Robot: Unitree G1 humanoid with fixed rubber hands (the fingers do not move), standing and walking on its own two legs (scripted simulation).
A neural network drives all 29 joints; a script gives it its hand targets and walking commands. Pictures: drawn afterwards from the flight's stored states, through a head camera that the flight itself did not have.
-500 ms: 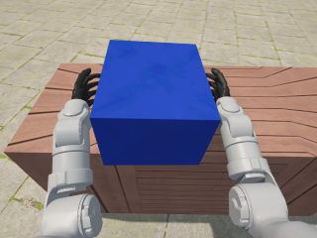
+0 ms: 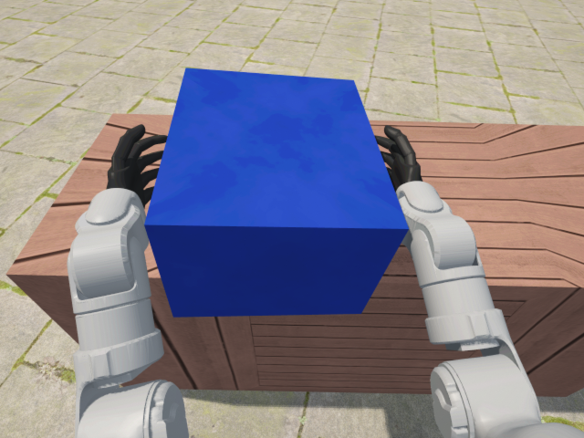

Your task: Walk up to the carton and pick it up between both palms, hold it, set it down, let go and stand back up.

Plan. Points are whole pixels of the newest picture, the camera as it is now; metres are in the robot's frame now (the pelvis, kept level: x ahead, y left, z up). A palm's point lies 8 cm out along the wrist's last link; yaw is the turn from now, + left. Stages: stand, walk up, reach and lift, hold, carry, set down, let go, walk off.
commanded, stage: reach and lift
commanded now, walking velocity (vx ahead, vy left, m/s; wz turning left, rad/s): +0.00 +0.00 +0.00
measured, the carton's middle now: (271, 188) +0.40 +0.00 +0.14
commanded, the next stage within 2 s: hold in 0.74 s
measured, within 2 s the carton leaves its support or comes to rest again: neither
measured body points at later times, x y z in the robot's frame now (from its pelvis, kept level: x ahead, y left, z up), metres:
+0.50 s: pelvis +0.01 +0.00 +0.00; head +0.02 +0.00 +0.45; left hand +0.37 +0.17 +0.19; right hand +0.39 -0.17 +0.16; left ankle +0.00 +0.10 -0.76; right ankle +0.01 -0.12 -0.76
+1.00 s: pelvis +0.00 -0.01 +0.00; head +0.00 -0.01 +0.45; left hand +0.37 +0.17 +0.18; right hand +0.38 -0.18 +0.16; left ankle +0.00 +0.10 -0.76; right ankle +0.01 -0.12 -0.76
